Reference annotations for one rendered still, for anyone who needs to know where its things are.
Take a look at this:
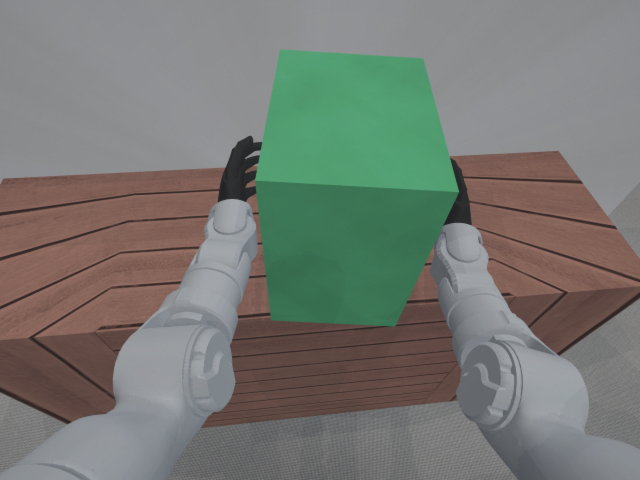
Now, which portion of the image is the robot right forearm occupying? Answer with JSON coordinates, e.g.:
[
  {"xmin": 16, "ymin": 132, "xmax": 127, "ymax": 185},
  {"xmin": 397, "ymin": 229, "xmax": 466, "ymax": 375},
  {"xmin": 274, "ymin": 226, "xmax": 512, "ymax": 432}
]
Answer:
[{"xmin": 430, "ymin": 223, "xmax": 589, "ymax": 425}]

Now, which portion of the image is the pedestal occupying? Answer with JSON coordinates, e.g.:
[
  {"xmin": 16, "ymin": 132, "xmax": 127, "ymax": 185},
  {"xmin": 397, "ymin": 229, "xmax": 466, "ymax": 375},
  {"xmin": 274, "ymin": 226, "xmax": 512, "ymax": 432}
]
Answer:
[{"xmin": 0, "ymin": 151, "xmax": 640, "ymax": 428}]

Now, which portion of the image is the left robot hand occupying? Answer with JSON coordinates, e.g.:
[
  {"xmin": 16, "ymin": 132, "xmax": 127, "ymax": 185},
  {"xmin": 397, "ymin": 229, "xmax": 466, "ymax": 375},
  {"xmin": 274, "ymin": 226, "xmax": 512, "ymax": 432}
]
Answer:
[{"xmin": 218, "ymin": 136, "xmax": 262, "ymax": 202}]

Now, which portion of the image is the robot left forearm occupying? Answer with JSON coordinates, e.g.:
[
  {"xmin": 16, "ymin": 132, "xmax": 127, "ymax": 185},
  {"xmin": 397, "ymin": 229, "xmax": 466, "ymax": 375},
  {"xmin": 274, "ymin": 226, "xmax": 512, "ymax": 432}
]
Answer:
[{"xmin": 113, "ymin": 199, "xmax": 258, "ymax": 400}]

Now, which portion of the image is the robot right upper arm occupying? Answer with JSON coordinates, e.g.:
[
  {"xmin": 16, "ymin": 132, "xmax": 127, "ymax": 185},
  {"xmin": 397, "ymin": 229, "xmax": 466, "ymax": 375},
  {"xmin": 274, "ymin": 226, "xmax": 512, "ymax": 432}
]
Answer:
[{"xmin": 456, "ymin": 340, "xmax": 640, "ymax": 480}]

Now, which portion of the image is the right robot hand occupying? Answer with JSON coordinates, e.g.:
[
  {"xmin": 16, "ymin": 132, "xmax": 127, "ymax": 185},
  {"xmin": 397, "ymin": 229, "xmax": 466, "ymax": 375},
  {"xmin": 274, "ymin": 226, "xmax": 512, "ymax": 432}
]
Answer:
[{"xmin": 443, "ymin": 158, "xmax": 472, "ymax": 226}]

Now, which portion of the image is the robot left upper arm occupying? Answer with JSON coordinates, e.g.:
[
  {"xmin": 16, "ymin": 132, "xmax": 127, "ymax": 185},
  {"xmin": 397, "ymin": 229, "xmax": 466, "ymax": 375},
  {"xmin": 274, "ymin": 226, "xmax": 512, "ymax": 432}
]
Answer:
[{"xmin": 0, "ymin": 324, "xmax": 235, "ymax": 480}]

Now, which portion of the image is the carton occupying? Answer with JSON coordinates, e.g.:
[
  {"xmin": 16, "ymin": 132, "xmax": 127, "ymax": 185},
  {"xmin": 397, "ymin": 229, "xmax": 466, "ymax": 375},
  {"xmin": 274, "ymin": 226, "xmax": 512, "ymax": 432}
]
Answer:
[{"xmin": 255, "ymin": 49, "xmax": 459, "ymax": 327}]

